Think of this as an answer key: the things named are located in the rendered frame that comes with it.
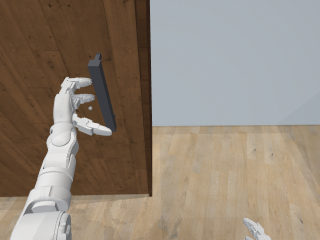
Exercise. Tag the robot right hand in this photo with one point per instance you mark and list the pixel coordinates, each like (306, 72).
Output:
(256, 230)

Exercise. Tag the robot left hand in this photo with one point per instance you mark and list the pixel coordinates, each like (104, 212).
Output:
(66, 103)

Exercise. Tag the wardrobe door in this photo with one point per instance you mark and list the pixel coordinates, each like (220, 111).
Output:
(41, 43)

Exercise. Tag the robot left upper arm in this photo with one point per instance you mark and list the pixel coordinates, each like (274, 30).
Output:
(54, 225)

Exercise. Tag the left robot forearm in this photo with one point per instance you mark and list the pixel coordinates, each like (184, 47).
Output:
(52, 189)

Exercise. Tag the handle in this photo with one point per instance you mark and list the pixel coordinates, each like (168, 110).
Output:
(97, 75)

